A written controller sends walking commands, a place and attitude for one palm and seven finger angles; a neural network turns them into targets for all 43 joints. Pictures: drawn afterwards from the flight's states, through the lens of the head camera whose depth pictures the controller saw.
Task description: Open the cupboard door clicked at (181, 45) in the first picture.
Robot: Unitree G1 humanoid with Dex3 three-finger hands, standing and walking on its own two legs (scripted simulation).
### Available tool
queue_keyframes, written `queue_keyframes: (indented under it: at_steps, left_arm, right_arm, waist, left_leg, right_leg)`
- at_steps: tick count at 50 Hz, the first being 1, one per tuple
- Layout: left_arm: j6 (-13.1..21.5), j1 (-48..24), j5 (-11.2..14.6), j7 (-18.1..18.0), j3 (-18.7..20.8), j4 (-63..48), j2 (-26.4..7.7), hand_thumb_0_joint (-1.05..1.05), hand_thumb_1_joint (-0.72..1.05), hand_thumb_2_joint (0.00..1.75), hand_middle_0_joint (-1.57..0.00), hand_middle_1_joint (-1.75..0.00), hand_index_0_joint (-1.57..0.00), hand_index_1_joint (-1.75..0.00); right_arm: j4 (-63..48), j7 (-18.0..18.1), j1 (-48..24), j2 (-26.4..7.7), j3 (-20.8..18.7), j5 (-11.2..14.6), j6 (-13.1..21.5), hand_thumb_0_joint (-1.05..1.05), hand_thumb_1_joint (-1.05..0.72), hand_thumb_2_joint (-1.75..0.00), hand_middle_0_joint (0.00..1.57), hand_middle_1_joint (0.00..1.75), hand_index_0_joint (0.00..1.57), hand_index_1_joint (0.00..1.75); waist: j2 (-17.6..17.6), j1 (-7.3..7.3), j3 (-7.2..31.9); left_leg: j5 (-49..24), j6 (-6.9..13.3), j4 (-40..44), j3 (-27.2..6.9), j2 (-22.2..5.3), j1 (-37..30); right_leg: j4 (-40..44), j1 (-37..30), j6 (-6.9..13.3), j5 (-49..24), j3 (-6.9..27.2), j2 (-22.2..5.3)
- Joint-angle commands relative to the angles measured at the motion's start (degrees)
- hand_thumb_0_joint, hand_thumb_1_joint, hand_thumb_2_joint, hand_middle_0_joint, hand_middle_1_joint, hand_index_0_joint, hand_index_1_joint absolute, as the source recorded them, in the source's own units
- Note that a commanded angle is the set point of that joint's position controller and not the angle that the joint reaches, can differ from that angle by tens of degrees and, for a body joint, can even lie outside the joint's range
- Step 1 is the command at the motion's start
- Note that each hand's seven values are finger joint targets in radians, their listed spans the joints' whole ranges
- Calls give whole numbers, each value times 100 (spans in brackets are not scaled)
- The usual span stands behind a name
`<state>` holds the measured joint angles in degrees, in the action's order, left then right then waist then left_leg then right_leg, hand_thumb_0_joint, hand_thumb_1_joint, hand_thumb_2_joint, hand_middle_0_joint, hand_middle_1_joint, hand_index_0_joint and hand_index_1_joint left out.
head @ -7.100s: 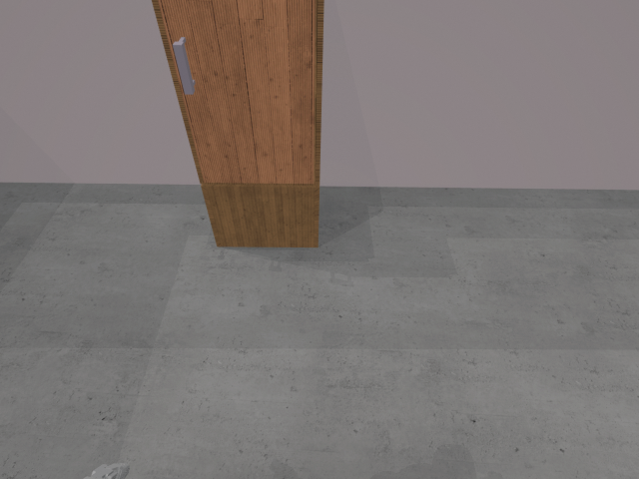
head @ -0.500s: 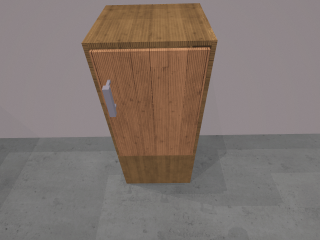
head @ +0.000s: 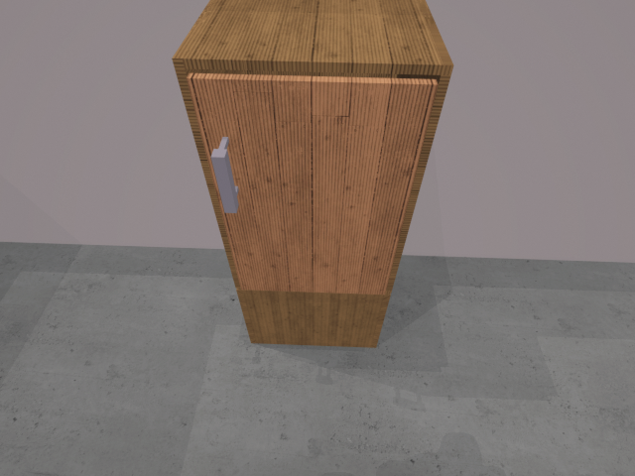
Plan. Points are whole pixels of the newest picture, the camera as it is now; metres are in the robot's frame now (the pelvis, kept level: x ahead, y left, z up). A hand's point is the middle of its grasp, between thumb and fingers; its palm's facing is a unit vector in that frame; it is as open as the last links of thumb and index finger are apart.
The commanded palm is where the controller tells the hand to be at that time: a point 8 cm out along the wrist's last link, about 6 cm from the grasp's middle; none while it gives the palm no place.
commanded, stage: look again from close up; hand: left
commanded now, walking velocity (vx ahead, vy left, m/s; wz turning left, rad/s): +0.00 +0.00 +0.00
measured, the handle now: (228, 175) +0.60 +0.21 +0.02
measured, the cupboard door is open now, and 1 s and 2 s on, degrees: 0 0 0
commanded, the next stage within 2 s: shuffle to correct the standing spot in 0.44 s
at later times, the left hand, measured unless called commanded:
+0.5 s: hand out of the picture +0.02 +0.23 -0.18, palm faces +0.00 -0.98 -0.22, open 7.4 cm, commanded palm none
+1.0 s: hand out of the picture +0.03 +0.15 -0.18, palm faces +0.05 -0.99 -0.17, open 7.4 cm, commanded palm none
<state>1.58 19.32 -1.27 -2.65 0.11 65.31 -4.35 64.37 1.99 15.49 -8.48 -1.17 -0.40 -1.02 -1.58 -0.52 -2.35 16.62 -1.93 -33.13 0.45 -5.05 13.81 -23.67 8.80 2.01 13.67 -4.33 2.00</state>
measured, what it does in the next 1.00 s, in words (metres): lifts its left foot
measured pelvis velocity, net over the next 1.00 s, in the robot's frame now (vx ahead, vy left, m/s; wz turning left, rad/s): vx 0.06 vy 0.00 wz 0.00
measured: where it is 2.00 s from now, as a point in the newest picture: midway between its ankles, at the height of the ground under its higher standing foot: outside the picture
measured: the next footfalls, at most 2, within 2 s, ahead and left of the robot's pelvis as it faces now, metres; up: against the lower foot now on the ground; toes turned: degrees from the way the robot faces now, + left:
left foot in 1.10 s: +0.10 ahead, +0.10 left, +0.00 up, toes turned +2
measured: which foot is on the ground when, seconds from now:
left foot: down 0.00-0.84, up 0.86-1.00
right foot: down 0.00-1.00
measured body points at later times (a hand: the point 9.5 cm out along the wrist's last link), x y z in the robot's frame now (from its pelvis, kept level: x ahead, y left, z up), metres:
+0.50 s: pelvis +0.00 +0.06 +0.00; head +0.02 +0.05 +0.45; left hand +0.02 +0.29 -0.16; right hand -0.01 -0.16 -0.17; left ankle -0.01 +0.14 -0.74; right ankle -0.01 -0.09 -0.74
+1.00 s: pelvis +0.06 +0.00 -0.01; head +0.09 +0.00 +0.44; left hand +0.03 +0.20 -0.16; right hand +0.06 -0.23 -0.17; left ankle +0.03 +0.11 -0.71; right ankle +0.00 -0.09 -0.74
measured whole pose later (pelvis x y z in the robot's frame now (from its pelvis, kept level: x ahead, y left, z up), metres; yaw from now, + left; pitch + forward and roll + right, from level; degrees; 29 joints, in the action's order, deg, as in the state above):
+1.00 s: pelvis +0.06 +0.00 -0.01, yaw +0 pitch +1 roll +1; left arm 2.1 19.6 -2.1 -1.8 0.6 61.3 -6.0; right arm 62.4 2.0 14.9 -9.3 -1.0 -0.4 -0.3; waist 0.1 -1.3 -2.6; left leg 27.7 0.6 -46.5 3.6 -1.2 21.1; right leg -29.2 9.8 2.9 20.8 -5.2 0.2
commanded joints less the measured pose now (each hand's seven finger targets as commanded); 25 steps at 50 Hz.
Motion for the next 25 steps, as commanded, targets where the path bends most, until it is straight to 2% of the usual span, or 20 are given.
queue_keyframes:
  at_steps: [1, 2, 3, 4, 5, 6, 7, 8, 9, 10, 12, 14, 19, 22, 25]
  left_arm:
    - [179, 103, -36, -62, 164, -417, -1075, 0, 90, 90, -20, -30, -20, -30]
    - [154, 81, -25, -50, 152, -448, -1011, 0, 90, 90, -20, -30, -20, -30]
    - [121, 80, 7, -39, 126, -434, -859, 0, 90, 90, -20, -30, -20, -30]
    - [80, 84, 32, -26, 102, -465, -755, 0, 90, 90, -20, -30, -20, -30]
    - [34, 98, 26, -24, 108, -470, -665, 0, 90, 90, -20, -30, -20, -30]
    - [1, 138, 27, -2, 92, -475, -650, 0, 90, 90, -20, -30, -20, -30]
    - [-29, 166, 19, 15, 89, -466, -688, 0, 90, 90, -20, -30, -20, -30]
    - [-41, 224, 10, 33, 77, -454, -697, 0, 90, 90, -20, -30, -20, -30]
    - [-49, 243, 7, 46, 69, -434, -708, 0, 90, 90, -20, -30, -20, -30]
    - [-53, 210, 3, 56, 59, -424, -718, 0, 90, 90, -20, -30, -20, -30]
    - [-70, 184, 7, 70, 61, -445, -758, 0, 90, 90, -20, -30, -20, -30]
    - [-76, 159, 11, 74, 51, -450, -773, 0, 90, 90, -20, -30, -20, -30]
    - [-85, 69, 20, 71, 54, -490, -851, 0, 90, 90, -20, -30, -20, -30]
    - [-76, 53, 29, 63, 68, -481, -909, 0, 90, 90, -20, -30, -20, -30]
    - [-79, 36, 27, 57, 62, -459, -923, 0, 90, 90, -20, -30, -20, -30]
  right_arm:
    - [-537, -98, 483, -50, -3, -8, 145, 0, -90, -90, 20, 30, 20, 30]
    - [-543, -99, 572, -90, 4, -18, 179, 0, -90, -90, 20, 30, 20, 30]
    - [-528, -86, 671, -200, 5, -32, 223, 0, -90, -90, 20, 30, 20, 30]
    - [-533, -70, 729, -334, -2, -46, 263, 0, -90, -90, 20, 30, 20, 30]
    - [-544, -52, 752, -389, 0, -81, 287, 0, -90, -90, 20, 30, 20, 30]
    - [-559, -41, 648, -470, 19, -92, 297, 0, -90, -90, 20, 30, 20, 30]
    - [-574, -33, 518, -483, 27, -82, 305, 0, -90, -90, 20, 30, 20, 30]
    - [-620, -22, 420, -507, 28, -69, 304, 0, -90, -90, 20, 30, 20, 30]
    - [-648, -16, 398, -530, 36, -63, 306, 0, -90, -90, 20, 30, 20, 30]
    - [-637, -14, 428, -509, 40, -66, 317, 0, -90, -90, 20, 30, 20, 30]
    - [-632, -12, 470, -592, 49, -66, 329, 0, -90, -90, 20, 30, 20, 30]
    - [-600, -11, 492, -627, 46, -67, 333, 0, -90, -90, 20, 30, 20, 30]
    - [-523, -5, 542, -675, 59, -64, 352, 0, -90, -90, 20, 30, 20, 30]
    - [-461, 3, 559, -657, 66, -55, 371, 0, -90, -90, 20, 30, 20, 30]
    - [-410, 7, 546, -635, 72, -40, 365, 0, -90, -90, 20, 30, 20, 30]
  waist:
    - [228, 281, 322]
    - [467, 288, 256]
    - [437, 293, 187]
    - [261, 253, 57]
    - [65, 178, -188]
    - [-326, 110, -232]
    - [-558, 40, -291]
    - [-515, -18, -404]
    - [-328, -25, -451]
    - [-315, -34, -520]
    - [-71, -29, -454]
    - [29, -21, -375]
    - [59, -3, -191]
    - [-9, 0, 24]
    - [126, -4, -44]
  left_leg:
    - [162, 140, -83, 212, 202, -66]
    - [-75, 155, 284, 155, 217, -236]
    - [-322, 215, 541, 7, 124, -335]
    - [-552, 306, 738, -202, -79, -201]
    - [-486, 415, 951, -372, -275, 146]
    - [-479, 471, 1130, -526, -295, 336]
    - [-401, 514, 1345, -638, -320, 469]
    - [-268, 534, 1435, -628, -306, 557]
    - [-144, 541, 1481, -632, -274, 602]
    - [-54, 546, 1559, -634, -256, 671]
    - [-20, 551, 1625, -666, -245, 569]
    - [-39, 561, 1654, -654, -236, 439]
    - [-485, 568, 1622, -606, -239, 168]
    - [-1112, 551, 1441, -469, -208, -56]
    - [-1238, 550, 1368, -402, -185, -62]
  right_leg:
    - [436, 304, 389, -1401, 824, -1284]
    - [323, 471, 323, -816, 755, -1138]
    - [185, 659, 224, -244, 712, -941]
    - [85, 747, 112, 185, 621, -757]
    - [-13, 707, 71, 335, 485, -633]
    - [-190, 566, 34, 264, 418, -557]
    - [-298, 429, 1, 221, 338, -538]
    - [-284, 387, -10, 160, 336, -539]
    - [-270, 367, -19, 113, 348, -548]
    - [-253, 341, -24, 104, 348, -571]
    - [-281, 348, -43, 43, 361, -581]
    - [-259, 354, -57, 0, 366, -614]
    - [-277, 336, -83, -132, 375, -659]
    - [-296, 260, -96, -284, 388, -696]
    - [-266, 249, -104, -350, 423, -723]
